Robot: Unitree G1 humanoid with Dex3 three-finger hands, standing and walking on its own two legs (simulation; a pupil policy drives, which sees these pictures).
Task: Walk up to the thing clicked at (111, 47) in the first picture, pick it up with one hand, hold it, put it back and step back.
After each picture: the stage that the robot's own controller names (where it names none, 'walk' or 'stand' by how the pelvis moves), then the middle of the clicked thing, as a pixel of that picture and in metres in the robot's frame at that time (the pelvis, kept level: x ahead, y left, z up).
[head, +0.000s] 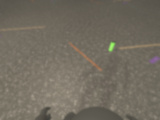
stand; (112, 45) +1.53 -0.51 -0.65
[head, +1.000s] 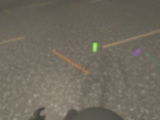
walk; (95, 46) +1.48 -0.05 -0.62
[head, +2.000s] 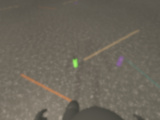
walk; (75, 61) +0.96 +0.28 -0.64
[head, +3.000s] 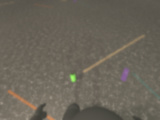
walk; (72, 76) +0.62 +0.24 -0.63
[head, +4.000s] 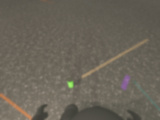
stand; (70, 82) +0.49 +0.21 -0.63
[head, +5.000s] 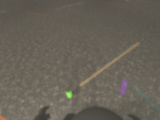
stand; (68, 92) +0.43 +0.24 -0.65
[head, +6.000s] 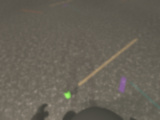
stand; (67, 93) +0.39 +0.26 -0.64
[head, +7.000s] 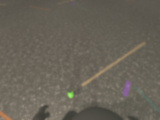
stand; (70, 92) +0.39 +0.21 -0.65
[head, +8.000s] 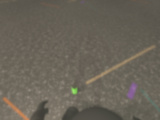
stand; (74, 88) +0.44 +0.15 -0.64
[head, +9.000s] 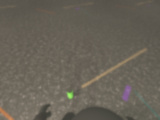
stand; (70, 93) +0.42 +0.20 -0.65
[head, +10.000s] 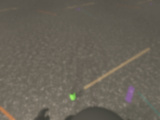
stand; (72, 94) +0.40 +0.18 -0.66
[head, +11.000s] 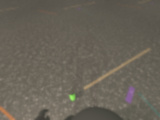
stand; (72, 95) +0.40 +0.19 -0.66
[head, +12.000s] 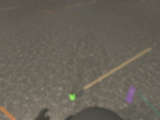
stand; (72, 95) +0.39 +0.19 -0.66
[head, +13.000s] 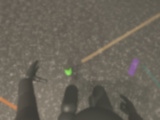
go down; (67, 69) +0.45 +0.18 -0.44
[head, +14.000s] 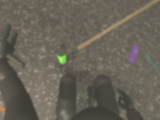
go down; (62, 56) +0.49 +0.20 -0.29
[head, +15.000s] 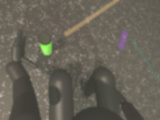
close in; (46, 45) +0.49 +0.23 -0.19
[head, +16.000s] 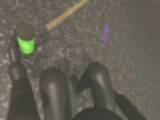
close; (26, 42) +0.48 +0.26 -0.17
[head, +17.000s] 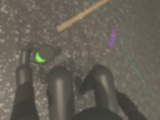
lift; (43, 55) +0.39 +0.22 -0.17
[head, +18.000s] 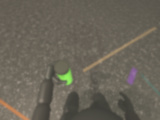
lift; (65, 74) +0.31 +0.15 +0.03
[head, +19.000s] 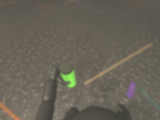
hold; (69, 76) +0.30 +0.13 +0.05
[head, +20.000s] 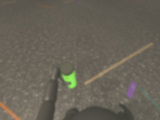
hold; (69, 77) +0.30 +0.13 +0.04
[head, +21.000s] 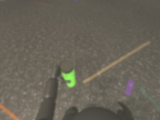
crouch; (69, 75) +0.31 +0.13 +0.03
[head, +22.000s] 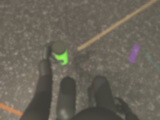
crouch; (61, 55) +0.44 +0.16 -0.06
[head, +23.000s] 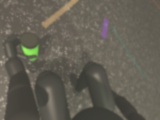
lower; (30, 49) +0.45 +0.21 -0.18
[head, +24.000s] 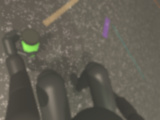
lower; (30, 45) +0.46 +0.23 -0.18
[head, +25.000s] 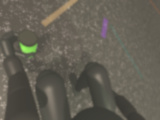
lower; (28, 46) +0.45 +0.23 -0.18
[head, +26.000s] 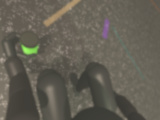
lower; (30, 47) +0.45 +0.23 -0.17
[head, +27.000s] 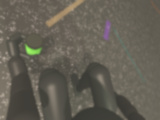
loosen; (33, 48) +0.44 +0.23 -0.17
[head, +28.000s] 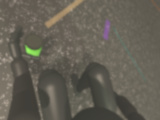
withdraw; (33, 49) +0.44 +0.22 -0.17
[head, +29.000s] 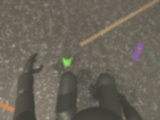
walk; (67, 59) +0.46 +0.17 -0.26
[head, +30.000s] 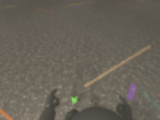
stand; (74, 97) +0.37 +0.13 -0.59
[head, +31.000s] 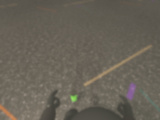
stand; (73, 96) +0.37 +0.15 -0.60
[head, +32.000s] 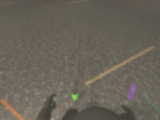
stand; (74, 94) +0.38 +0.14 -0.62
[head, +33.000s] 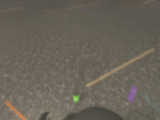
walk; (76, 96) +0.39 +0.14 -0.66
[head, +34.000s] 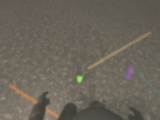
walk; (79, 77) +0.54 +0.08 -0.63
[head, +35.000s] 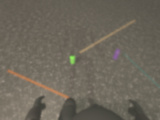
walk; (72, 58) +0.82 +0.23 -0.63
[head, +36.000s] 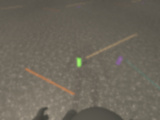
stand; (79, 61) +1.05 +0.17 -0.64
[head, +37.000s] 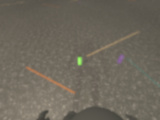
stand; (79, 59) +1.04 +0.16 -0.66
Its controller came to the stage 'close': yes
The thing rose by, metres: 0.68
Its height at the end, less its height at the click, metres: +0.00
